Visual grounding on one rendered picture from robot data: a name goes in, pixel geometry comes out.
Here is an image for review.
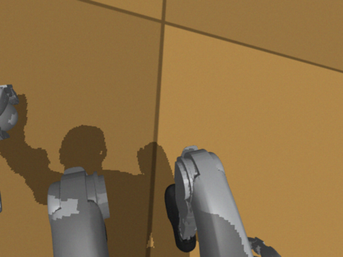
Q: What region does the right robot foot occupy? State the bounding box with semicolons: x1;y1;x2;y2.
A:
165;184;196;252

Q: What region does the right robot hand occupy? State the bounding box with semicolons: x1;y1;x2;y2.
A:
248;237;281;257

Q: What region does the left robot hand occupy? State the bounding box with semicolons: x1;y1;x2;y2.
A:
0;85;19;140

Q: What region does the ball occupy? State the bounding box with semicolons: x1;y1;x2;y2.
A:
0;103;18;131

